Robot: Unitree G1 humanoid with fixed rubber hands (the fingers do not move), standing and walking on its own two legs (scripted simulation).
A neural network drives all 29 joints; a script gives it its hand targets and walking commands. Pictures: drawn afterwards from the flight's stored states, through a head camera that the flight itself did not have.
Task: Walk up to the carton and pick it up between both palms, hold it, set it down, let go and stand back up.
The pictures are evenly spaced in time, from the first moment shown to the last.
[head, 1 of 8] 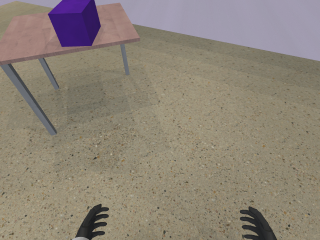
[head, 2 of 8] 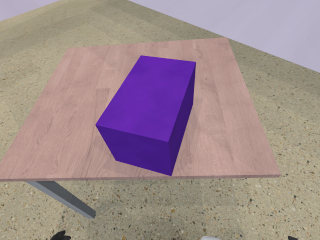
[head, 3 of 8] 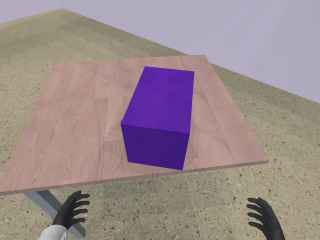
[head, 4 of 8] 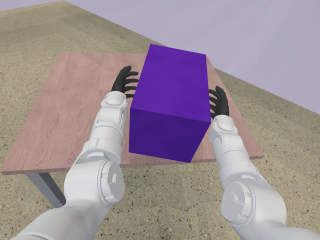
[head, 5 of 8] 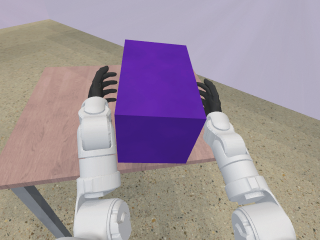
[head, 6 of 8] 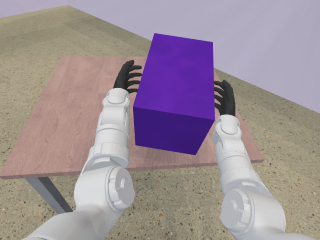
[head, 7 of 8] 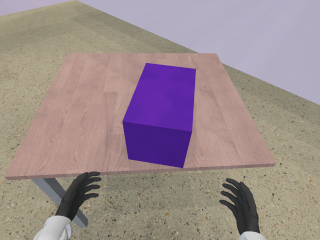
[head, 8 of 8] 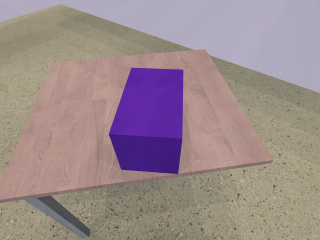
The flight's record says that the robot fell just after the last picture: no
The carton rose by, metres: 0.19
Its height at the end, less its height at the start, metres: +0.00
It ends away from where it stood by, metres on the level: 0.03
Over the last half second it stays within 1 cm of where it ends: yes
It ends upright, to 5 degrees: yes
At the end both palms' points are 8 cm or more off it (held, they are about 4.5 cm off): yes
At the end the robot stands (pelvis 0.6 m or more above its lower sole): yes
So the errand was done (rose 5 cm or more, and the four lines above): yes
